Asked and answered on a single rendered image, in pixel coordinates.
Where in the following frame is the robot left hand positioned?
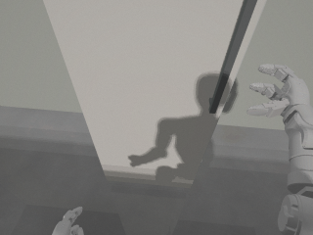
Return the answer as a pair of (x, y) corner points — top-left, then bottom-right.
(52, 207), (84, 235)

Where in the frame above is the fridge door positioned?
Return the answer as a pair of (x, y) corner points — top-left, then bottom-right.
(43, 0), (266, 189)

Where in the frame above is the right robot forearm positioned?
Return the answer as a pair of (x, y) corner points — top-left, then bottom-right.
(283, 104), (313, 199)

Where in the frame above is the handle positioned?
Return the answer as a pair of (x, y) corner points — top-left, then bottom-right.
(208, 0), (257, 114)

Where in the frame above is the right robot upper arm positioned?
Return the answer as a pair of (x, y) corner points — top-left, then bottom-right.
(277, 194), (313, 235)

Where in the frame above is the robot right hand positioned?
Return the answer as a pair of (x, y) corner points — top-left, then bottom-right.
(246, 64), (310, 118)

